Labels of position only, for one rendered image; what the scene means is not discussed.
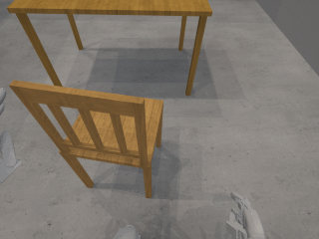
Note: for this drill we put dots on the table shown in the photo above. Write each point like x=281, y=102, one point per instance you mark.
x=184, y=8

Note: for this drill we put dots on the chair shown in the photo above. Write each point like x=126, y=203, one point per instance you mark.
x=110, y=128

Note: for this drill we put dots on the robot right hand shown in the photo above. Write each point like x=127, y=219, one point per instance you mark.
x=248, y=222

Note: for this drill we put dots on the robot left hand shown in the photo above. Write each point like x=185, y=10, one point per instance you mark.
x=9, y=163

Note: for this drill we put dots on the left robot thigh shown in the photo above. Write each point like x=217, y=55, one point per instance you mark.
x=127, y=233

